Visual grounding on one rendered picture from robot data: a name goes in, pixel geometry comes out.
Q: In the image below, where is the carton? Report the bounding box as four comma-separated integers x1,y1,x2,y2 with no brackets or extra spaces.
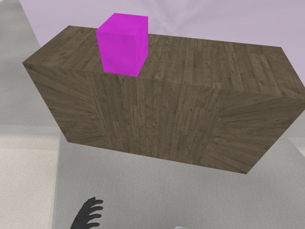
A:
95,13,148,77

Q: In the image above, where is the robot left hand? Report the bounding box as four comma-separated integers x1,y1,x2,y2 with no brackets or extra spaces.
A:
70,197,103,229

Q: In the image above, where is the pedestal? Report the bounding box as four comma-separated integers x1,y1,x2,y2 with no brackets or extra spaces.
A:
22,26,305,174

